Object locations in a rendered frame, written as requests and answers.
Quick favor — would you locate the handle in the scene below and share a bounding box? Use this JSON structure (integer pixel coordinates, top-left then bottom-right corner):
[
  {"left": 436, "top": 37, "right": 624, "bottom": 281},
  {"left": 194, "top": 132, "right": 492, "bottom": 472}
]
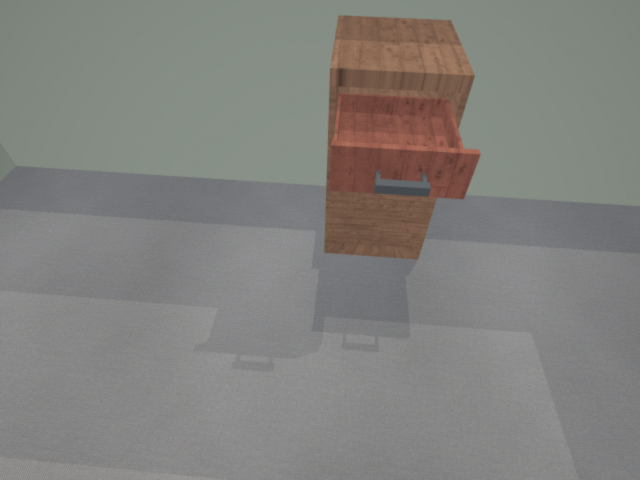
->
[{"left": 374, "top": 170, "right": 431, "bottom": 197}]

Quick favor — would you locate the cabinet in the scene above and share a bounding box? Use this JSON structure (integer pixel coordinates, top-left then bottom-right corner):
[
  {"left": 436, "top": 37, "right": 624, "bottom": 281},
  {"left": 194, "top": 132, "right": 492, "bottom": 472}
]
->
[{"left": 324, "top": 15, "right": 475, "bottom": 260}]

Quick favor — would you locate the drawer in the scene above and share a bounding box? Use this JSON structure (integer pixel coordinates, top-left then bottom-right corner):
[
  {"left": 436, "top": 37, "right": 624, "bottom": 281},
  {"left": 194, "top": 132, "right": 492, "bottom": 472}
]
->
[{"left": 330, "top": 93, "right": 481, "bottom": 199}]

